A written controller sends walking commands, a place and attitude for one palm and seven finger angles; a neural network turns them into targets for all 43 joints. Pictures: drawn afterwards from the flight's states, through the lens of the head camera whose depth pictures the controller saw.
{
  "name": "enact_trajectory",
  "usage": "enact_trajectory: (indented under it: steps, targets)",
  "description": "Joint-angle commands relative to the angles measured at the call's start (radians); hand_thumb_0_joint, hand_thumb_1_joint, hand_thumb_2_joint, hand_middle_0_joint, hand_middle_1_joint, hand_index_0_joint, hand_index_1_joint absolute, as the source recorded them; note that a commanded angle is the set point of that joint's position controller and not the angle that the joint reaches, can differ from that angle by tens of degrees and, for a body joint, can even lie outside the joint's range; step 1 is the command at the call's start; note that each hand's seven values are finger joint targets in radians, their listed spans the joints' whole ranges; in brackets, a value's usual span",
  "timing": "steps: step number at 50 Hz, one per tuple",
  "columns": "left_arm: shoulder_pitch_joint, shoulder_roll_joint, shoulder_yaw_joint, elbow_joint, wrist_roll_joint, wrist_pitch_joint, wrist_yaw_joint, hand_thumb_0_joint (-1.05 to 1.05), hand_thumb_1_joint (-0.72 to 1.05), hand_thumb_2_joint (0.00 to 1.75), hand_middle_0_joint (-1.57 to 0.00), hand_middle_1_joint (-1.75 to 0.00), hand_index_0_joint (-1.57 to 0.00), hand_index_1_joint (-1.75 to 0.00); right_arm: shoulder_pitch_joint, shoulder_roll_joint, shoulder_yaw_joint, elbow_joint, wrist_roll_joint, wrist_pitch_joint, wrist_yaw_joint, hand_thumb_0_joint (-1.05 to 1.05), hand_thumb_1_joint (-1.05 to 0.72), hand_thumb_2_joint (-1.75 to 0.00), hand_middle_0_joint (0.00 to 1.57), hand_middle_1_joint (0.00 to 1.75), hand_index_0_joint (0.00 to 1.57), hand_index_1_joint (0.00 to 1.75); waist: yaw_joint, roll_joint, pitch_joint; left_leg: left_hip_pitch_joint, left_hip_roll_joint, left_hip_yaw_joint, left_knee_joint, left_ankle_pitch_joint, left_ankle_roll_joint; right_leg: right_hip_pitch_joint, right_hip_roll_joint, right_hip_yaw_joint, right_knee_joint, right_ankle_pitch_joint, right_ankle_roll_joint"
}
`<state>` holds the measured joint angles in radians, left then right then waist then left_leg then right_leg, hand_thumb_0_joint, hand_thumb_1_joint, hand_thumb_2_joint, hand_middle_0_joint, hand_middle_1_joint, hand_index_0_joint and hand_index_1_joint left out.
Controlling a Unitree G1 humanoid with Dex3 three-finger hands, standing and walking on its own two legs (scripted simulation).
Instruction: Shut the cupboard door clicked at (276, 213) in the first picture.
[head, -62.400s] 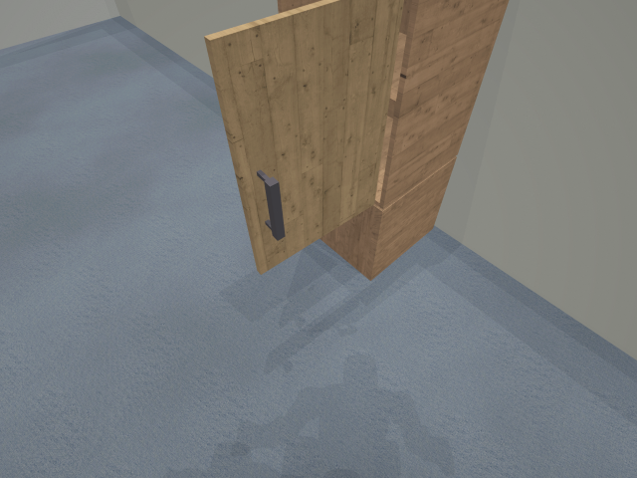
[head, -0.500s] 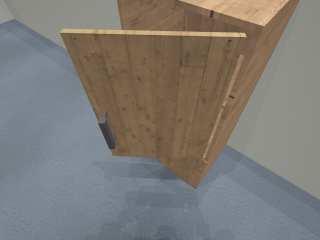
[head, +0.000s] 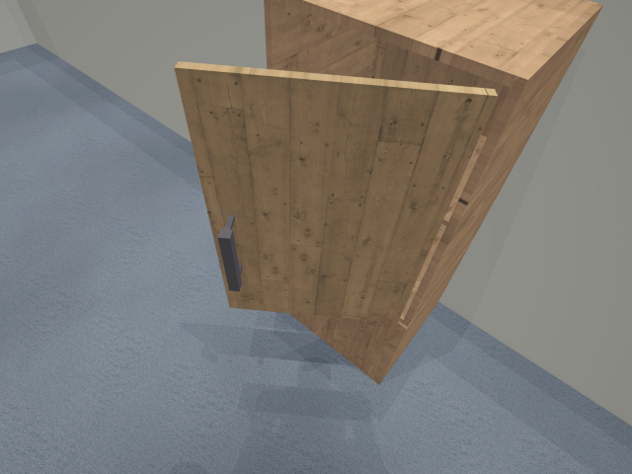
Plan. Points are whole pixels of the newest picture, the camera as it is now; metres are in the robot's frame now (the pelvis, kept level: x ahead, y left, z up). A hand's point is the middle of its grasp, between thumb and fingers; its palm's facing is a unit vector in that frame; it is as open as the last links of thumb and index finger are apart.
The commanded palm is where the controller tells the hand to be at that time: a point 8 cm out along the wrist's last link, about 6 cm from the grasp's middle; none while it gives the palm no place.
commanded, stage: come to a stop and stand still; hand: left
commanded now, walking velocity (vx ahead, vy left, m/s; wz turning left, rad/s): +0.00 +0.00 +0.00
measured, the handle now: (233, 254) +0.50 +0.20 -0.10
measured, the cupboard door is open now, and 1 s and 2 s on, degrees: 35 35 35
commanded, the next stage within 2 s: look again from close up in 0.06 s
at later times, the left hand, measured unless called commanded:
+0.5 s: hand out of the picture +0.04 +0.20 -0.17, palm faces +0.01 -0.97 -0.22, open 7.3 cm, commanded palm none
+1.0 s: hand (193, 371) +0.24 +0.18 -0.02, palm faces +0.16 -0.99 -0.03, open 6.9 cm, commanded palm +0.13 +0.23 -0.08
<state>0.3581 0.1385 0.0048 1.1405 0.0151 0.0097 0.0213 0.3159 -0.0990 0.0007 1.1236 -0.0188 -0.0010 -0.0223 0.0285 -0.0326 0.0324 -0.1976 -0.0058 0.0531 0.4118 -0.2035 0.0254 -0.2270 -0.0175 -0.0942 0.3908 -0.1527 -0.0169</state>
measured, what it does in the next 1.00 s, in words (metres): stands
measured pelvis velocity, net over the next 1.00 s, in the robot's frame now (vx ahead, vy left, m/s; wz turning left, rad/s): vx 0.01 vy -0.01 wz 0.00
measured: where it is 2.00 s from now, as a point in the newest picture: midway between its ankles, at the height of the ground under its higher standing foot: outside the picture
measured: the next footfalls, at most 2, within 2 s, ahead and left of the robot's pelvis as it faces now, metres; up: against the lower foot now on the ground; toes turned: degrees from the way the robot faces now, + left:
none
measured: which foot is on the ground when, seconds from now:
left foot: down 0.00-1.00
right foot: down 0.00-1.00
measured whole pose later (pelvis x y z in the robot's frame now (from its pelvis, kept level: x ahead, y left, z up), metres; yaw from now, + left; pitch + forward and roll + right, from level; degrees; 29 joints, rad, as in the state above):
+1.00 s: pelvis +0.01 -0.01 -0.04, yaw +0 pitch +7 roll +1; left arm 0.32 0.17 0.14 0.23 -0.21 -0.40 -0.09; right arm 0.23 -0.25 -0.05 0.72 0.00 -0.31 -0.01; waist -0.03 -0.02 -0.10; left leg -0.52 -0.01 0.06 0.79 -0.40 0.02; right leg -0.57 -0.05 -0.08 0.81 -0.37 -0.03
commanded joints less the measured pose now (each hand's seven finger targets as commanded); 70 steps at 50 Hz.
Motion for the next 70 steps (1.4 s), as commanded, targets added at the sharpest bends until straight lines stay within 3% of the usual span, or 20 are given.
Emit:
enact_trajectory:
  steps: [1,7,8,9,10,20,36,37,38,39,40,41,42,44,48,53,59,63,66,70]
  targets:
    - [0.055,0.056,0.013,-0.033,0.001,-0.028,0.009,0.0,0.9,0.9,-0.2,-0.3,-0.2,-0.3,0.077,-0.082,-0.01,-0.018,0.005,-0.014,-0.01,0.0,-0.9,-0.9,0.2,0.3,0.2,0.3,-0.017,0.024,0.055,-0.081,0.094,-0.099,-0.132,-0.15,0.001,0.002,-0.092,0.124,-0.1,-0.164,-0.001]
    - [0.078,0.037,0.008,-0.018,-0.001,-0.034,0.014,0.0,0.9,0.9,-0.2,-0.3,-0.2,-0.3,0.097,-0.064,-0.003,-0.004,0.007,-0.024,-0.014,0.0,-0.9,-0.9,0.2,0.3,0.2,0.3,-0.015,0.033,0.049,-0.079,0.101,-0.098,-0.127,-0.083,0.0,0.022,-0.093,0.115,-0.064,-0.071,-0.005]
    - [0.123,0.08,-0.011,0.01,0.013,-0.051,0.053,0.0,0.9,0.9,-0.2,-0.3,-0.2,-0.3,-0.063,-0.137,-0.008,-0.078,0.015,-0.034,0.0,0.0,-0.9,-0.9,0.2,0.3,0.2,0.3,0.024,0.129,0.053,-0.084,0.113,-0.033,0.069,-0.007,-0.031,-0.016,-0.129,0.14,-0.03,0.083,-0.015]
    - [0.08,0.126,0.0,-0.035,0.005,-0.053,0.042,0.0,0.9,0.9,-0.2,-0.3,-0.2,-0.3,0.018,-0.085,-0.009,-0.103,0.01,-0.02,0.004,0.0,-0.9,-0.9,0.2,0.3,0.2,0.3,-0.042,0.126,-0.046,-0.054,0.049,-0.055,0.072,-0.124,-0.031,-0.022,-0.152,0.196,-0.058,-0.186,-0.038]
    - [0.054,0.127,0.008,-0.046,0.006,-0.063,0.033,0.0,0.9,0.9,-0.2,-0.3,-0.2,-0.3,0.033,-0.075,-0.003,-0.084,-0.004,-0.023,0.008,0.0,-0.9,-0.9,0.2,0.3,0.2,0.3,-0.039,0.158,-0.028,-0.025,0.044,-0.06,0.07,-0.071,-0.024,-0.064,-0.158,0.19,-0.049,-0.181,-0.049]
    - [0.038,0.059,-0.003,-0.069,0.005,-0.044,0.022,0.0,0.9,0.9,-0.2,-0.3,-0.2,-0.3,0.072,-0.125,-0.006,-0.103,0.002,-0.045,-0.002,0.0,-0.9,-0.9,0.2,0.3,0.2,0.3,-0.02,0.036,0.09,-0.165,0.11,-0.158,-0.128,-0.117,0.026,0.0,-0.077,0.098,0.057,-0.07,-0.023]
    - [-0.011,0.102,0.005,-0.091,-0.003,-0.038,0.021,0.0,0.9,0.9,-0.2,-0.3,-0.2,-0.3,0.043,-0.147,0.001,-0.063,0.004,-0.047,-0.007,0.0,-0.9,-0.9,0.2,0.3,0.2,0.3,-0.022,0.041,0.005,-0.011,0.1,-0.092,-0.075,0.141,0.014,0.064,-0.101,0.116,0.031,0.082,-0.02]
    - [0.047,0.138,0.005,-0.052,0.006,-0.043,0.057,0.0,0.9,0.9,-0.2,-0.3,-0.2,-0.3,-0.037,-0.186,-0.008,-0.123,0.018,-0.041,0.0,0.0,-0.9,-0.9,0.2,0.3,0.2,0.3,0.007,-0.165,0.034,-0.081,0.14,-0.074,0.092,0.202,-0.007,0.044,-0.132,0.135,0.042,0.338,0.0]
    - [-0.924,0.752,0.452,-1.7,-0.098,-0.323,0.058,0.0,0.9,0.9,-0.2,-0.3,-0.2,-0.3,0.025,-0.431,-0.075,-0.426,0.004,-0.232,-0.094,0.0,-0.9,-0.9,0.2,0.3,0.2,0.3,-0.183,0.069,-0.328,0.192,0.091,-0.117,0.096,0.394,-0.006,0.038,-0.025,0.088,0.21,0.237,0.003]
    - [-0.157,0.187,0.011,-1.305,-0.12,-0.22,0.043,0.0,0.9,0.9,-0.22,-0.32,-0.22,-0.32,-0.093,-0.247,0.004,-0.409,0.073,-0.302,-0.091,0.0,-0.9,-0.9,0.2,0.3,0.2,0.3,-0.046,0.357,-0.448,0.283,0.052,-0.075,0.099,0.449,-0.03,-0.068,0.028,0.025,0.257,-0.013,-0.008]
    - [-0.152,0.212,0.085,-1.301,-0.173,-0.175,0.082,0.0,0.9,0.9,-0.24,-0.34,-0.24,-0.34,-0.093,-0.286,-0.002,-0.371,0.051,-0.336,-0.083,0.0,-0.9,-0.9,0.2,0.3,0.2,0.3,-0.017,0.37,-0.415,0.229,0.058,-0.063,0.05,0.507,-0.075,-0.045,0.027,0.012,0.215,-0.072,-0.02]
    - [0.111,-0.074,-0.071,-1.031,-0.175,-0.073,0.07,0.0,0.9,0.9,-0.25,-0.36,-0.25,-0.36,-0.1,-0.205,-0.001,-0.339,0.056,-0.349,-0.054,0.0,-0.9,-0.9,0.2,0.3,0.2,0.3,-0.043,0.232,-0.216,0.083,0.058,-0.097,0.011,0.354,-0.071,-0.112,0.003,-0.001,0.202,-0.1,0.001]
    - [-0.134,0.058,0.007,-1.163,-0.18,-0.114,0.083,0.0,0.9,0.9,-0.27,-0.38,-0.27,-0.38,-0.081,-0.28,-0.036,-0.385,0.057,-0.359,-0.038,0.0,-0.9,-0.9,0.2,0.3,0.2,0.3,-0.08,0.187,-0.075,-0.053,0.041,-0.123,0.05,0.137,-0.067,-0.137,-0.006,0.005,0.176,-0.065,-0.002]
    - [-0.026,0.095,0.111,-0.996,-0.167,-0.217,0.042,0.0,0.9,0.9,-0.31,-0.42,-0.31,-0.42,-0.103,-0.278,-0.057,-0.445,0.04,-0.365,-0.03,0.0,-0.9,-0.9,0.2,0.3,0.2,0.3,-0.073,-0.04,0.056,-0.26,0.007,-0.118,0.128,-0.064,-0.045,-0.259,-0.004,-0.018,0.177,-0.16,-0.005]
    - [0.374,0.02,0.178,-0.838,-0.257,-0.509,-0.171,0.0,0.9,0.9,-0.38,-0.5,-0.38,-0.5,-0.158,-0.248,-0.098,-0.564,0.02,-0.361,0.017,0.0,-0.9,-0.9,0.2,0.3,0.2,0.3,0.044,-0.313,-0.072,-0.493,-0.034,-0.056,0.366,-0.079,-0.047,-0.338,-0.004,0.018,0.356,-0.207,-0.01]
    - [0.262,0.172,0.284,-0.948,-0.297,-0.782,-0.413,0.0,0.9,0.9,-0.47,-0.6,-0.47,-0.6,-0.206,-0.257,-0.113,-0.671,0.023,-0.354,0.049,0.0,-0.9,-0.9,0.2,0.3,0.2,0.3,0.058,0.031,-0.31,-0.668,-0.049,-0.024,0.618,-0.058,-0.043,-0.408,-0.034,0.147,0.599,-0.056,-0.025]
    - [-0.083,0.244,0.294,-1.414,-0.368,-0.796,-0.381,0.0,0.9,0.9,-0.58,-0.72,-0.58,-0.72,-0.184,-0.256,-0.1,-0.732,0.026,-0.351,0.0,0.0,-0.9,-0.9,0.2,0.3,0.2,0.3,-0.025,0.186,-0.469,-0.711,-0.016,-0.053,0.776,-0.136,-0.004,-0.529,-0.02,0.231,0.616,-0.281,-0.015]
    - [-0.097,0.194,0.187,-1.459,-0.362,-0.765,-0.408,0.0,0.9,0.9,-0.66,-0.8,-0.66,-0.8,-0.161,-0.273,-0.091,-0.694,0.031,-0.349,-0.04,0.0,-0.9,-0.9,0.2,0.3,0.2,0.3,-0.088,0.099,-0.437,-0.766,0.01,-0.081,0.833,-0.177,0.013,-0.601,-0.001,0.216,0.624,-0.321,-0.007]
    - [-0.042,0.211,0.192,-1.34,-0.36,-0.629,-0.454,0.0,0.9,0.9,-0.71,-0.86,-0.71,-0.86,-0.151,-0.276,-0.081,-0.685,0.046,-0.33,-0.053,0.0,-0.9,-0.9,0.2,0.3,0.2,0.3,-0.081,0.072,-0.438,-0.8,0.007,-0.085,0.831,-0.171,0.013,-0.577,0.0,0.196,0.622,-0.321,-0.001]
    - [0.151,0.235,0.283,-1.205,-0.37,-0.378,-0.461,0.0,0.9,0.9,-0.79,-0.94,-0.79,-0.94,-0.196,-0.255,-0.083,-0.743,0.073,-0.272,-0.052,0.0,-0.9,-0.9,0.2,0.3,0.2,0.3,0.014,-0.016,-0.48,-0.831,-0.007,-0.076,0.769,-0.145,0.005,-0.435,-0.018,0.205,0.579,-0.33,0.014]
